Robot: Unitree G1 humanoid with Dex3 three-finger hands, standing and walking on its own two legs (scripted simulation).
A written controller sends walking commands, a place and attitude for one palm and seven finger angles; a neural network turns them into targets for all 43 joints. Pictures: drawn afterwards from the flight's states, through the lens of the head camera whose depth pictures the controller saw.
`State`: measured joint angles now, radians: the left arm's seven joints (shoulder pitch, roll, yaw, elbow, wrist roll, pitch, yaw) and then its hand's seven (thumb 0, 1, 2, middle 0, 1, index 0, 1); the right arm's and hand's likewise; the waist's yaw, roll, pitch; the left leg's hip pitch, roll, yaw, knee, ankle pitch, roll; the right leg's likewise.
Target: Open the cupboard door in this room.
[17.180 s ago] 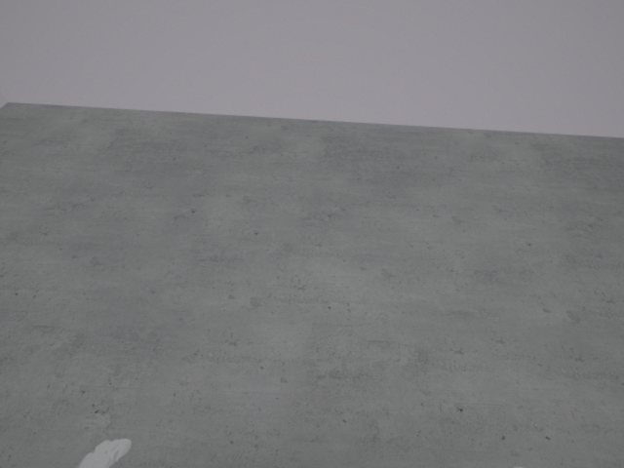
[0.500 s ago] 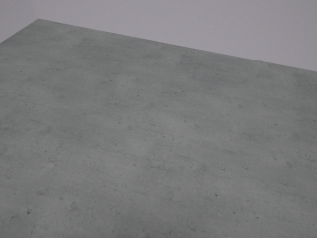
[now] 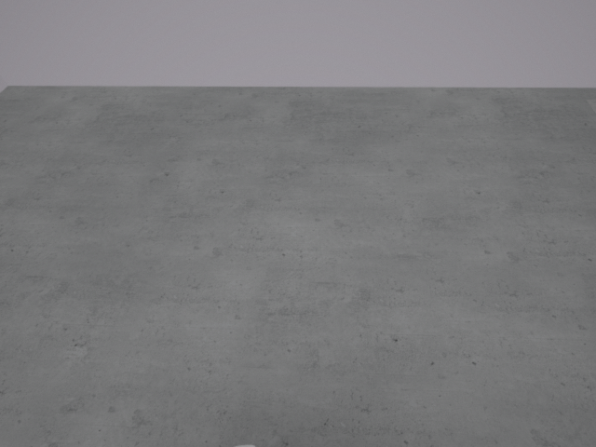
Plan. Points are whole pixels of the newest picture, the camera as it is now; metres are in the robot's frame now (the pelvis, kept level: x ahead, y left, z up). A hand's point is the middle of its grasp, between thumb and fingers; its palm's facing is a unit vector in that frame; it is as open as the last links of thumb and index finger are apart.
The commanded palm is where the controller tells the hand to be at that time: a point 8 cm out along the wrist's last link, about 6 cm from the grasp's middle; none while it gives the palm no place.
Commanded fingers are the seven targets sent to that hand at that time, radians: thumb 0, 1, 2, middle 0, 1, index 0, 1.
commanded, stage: turn or walk to find it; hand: left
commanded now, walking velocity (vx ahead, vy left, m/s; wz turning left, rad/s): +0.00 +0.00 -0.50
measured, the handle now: out of the picture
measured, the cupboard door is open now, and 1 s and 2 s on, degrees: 0 0 0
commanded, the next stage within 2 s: none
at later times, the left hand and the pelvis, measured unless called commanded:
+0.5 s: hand out of the picture +0.09 +0.23 -0.16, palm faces -0.15 -0.96 -0.24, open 7.4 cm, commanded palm none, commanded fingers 0.00 0.90 0.90 -0.20 -0.30 -0.20 -0.30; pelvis -0.02 +0.03 +0.01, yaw -13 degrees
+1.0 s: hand (231, 436) +0.16 +0.13 -0.15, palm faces -0.50 -0.82 -0.28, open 7.4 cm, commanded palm none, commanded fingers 0.00 0.90 0.90 -0.20 -0.30 -0.20 -0.30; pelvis -0.05 +0.02 +0.00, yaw -30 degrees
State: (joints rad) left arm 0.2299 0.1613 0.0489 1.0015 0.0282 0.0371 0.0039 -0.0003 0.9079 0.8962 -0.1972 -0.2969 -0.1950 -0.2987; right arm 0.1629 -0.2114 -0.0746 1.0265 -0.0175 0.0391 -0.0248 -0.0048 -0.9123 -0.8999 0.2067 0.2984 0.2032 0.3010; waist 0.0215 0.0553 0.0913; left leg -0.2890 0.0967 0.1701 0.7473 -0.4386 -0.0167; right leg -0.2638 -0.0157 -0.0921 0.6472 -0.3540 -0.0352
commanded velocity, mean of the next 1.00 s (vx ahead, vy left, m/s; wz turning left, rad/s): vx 0.00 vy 0.00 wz -0.50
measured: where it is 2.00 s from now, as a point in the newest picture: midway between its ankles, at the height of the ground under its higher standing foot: outside the picture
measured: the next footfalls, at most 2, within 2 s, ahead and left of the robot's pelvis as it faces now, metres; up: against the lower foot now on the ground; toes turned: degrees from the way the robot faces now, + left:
left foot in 0.50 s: +0.04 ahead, +0.15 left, +0.00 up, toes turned -11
right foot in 0.96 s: -0.05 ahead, -0.09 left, +0.00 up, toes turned -36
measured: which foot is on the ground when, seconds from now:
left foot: up 0.00-0.48, down 0.50-0.96, up 0.98-1.00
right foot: down 0.00-0.50, up 0.52-0.94, down 0.96-1.00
